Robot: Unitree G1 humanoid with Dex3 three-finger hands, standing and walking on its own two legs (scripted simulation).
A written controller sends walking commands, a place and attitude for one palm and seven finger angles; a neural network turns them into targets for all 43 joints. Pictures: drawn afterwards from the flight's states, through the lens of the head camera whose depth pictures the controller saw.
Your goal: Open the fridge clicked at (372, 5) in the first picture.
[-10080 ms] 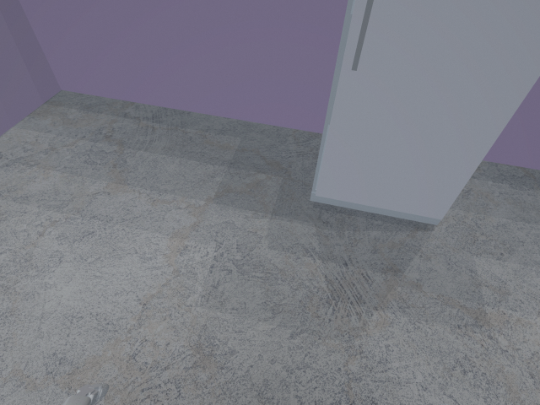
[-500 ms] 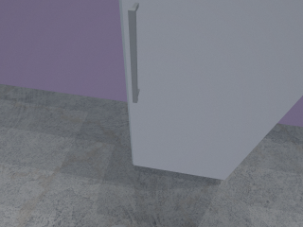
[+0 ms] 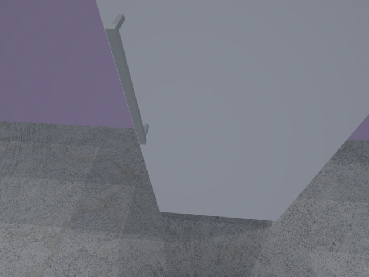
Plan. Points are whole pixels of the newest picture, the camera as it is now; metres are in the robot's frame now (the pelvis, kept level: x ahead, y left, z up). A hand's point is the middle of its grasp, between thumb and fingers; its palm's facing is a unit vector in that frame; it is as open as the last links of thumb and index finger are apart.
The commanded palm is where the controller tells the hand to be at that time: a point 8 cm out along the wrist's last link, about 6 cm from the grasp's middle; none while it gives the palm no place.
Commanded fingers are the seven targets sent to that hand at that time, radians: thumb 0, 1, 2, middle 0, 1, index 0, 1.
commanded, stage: come to a stop and stand still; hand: left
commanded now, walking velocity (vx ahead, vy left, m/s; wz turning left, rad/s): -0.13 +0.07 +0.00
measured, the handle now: (133, 92) +0.47 +0.14 +0.15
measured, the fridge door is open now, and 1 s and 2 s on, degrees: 0 0 0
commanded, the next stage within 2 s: look again from close up in 1.12 s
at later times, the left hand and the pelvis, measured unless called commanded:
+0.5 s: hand out of the picture -0.03 +0.20 -0.16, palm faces +0.02 -0.97 -0.22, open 7.4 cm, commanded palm none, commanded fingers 0.00 0.90 0.90 -0.20 -0.30 -0.20 -0.30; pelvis -0.05 +0.02 +0.01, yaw -1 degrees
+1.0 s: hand out of the picture -0.10 +0.16 -0.17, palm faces +0.03 -0.99 -0.14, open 7.4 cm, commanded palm none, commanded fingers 0.00 0.90 0.90 -0.20 -0.30 -0.20 -0.30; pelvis -0.08 +0.01 +0.01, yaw -1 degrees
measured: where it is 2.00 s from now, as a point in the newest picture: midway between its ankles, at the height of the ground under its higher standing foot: outside the picture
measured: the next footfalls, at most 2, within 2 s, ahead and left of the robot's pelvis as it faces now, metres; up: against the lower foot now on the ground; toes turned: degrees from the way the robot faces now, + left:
left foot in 0.14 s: +0.01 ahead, +0.13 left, +0.00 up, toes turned +3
right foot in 0.42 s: -0.04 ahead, -0.09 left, +0.00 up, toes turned -3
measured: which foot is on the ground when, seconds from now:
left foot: up 0.00-0.12, down 0.14-1.00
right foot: down 0.00-0.16, up 0.18-0.40, down 0.42-1.00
